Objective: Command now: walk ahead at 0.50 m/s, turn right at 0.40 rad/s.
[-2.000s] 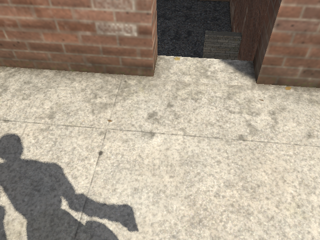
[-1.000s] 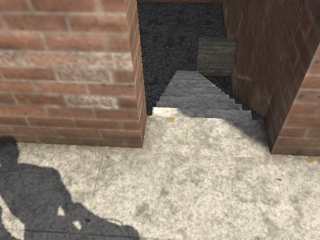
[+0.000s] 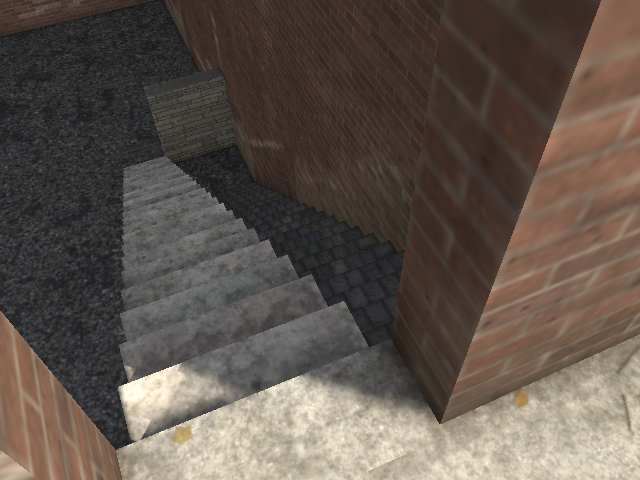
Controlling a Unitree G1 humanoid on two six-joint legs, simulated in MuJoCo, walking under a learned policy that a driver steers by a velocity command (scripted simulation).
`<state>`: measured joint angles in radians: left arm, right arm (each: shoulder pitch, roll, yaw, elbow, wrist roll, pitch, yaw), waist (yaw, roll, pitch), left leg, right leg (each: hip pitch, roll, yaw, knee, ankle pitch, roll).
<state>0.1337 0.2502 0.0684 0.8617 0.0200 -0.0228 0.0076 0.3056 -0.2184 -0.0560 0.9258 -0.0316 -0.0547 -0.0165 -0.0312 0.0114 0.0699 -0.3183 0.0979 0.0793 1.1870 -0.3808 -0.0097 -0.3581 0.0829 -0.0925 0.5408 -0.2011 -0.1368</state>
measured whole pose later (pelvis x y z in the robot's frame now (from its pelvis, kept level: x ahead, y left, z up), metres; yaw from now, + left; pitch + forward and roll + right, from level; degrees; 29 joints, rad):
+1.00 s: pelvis +0.53 +0.10 +0.00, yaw +27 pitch +2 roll -1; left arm 0.25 0.29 0.05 0.82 0.05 -0.01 -0.02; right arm 0.60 -0.22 -0.04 0.84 -0.01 0.02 -0.04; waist -0.07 -0.07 -0.06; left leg -0.03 -0.17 -0.25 0.48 -0.43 0.14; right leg -0.75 -0.06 0.01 1.23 -0.15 0.01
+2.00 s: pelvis +0.90 +0.26 -0.38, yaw +34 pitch -1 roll -2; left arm 0.42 0.19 -0.01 1.01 0.02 0.00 0.05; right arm 0.23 -0.20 0.00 0.96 0.01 0.00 0.04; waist 0.06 0.02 -0.03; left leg -0.26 -0.07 -0.02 0.38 -0.14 0.10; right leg -0.53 0.09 -0.02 1.85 -0.88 -0.04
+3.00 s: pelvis +1.04 +0.29 -0.40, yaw +34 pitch +0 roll +1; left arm 0.21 0.26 0.02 0.95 0.00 0.01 0.01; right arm 0.27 -0.27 -0.01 0.99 -0.03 0.02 -0.03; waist 0.00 -0.01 -0.02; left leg -0.23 -0.07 0.01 0.63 -0.39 0.06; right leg -0.46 0.01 0.01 1.06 -0.46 0.00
